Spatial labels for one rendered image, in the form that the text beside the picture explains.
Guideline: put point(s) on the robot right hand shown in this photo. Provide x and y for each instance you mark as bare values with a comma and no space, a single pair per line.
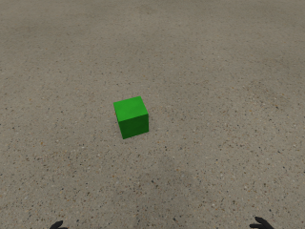
264,224

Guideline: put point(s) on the carton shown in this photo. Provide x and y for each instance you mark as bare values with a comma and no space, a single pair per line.
132,116

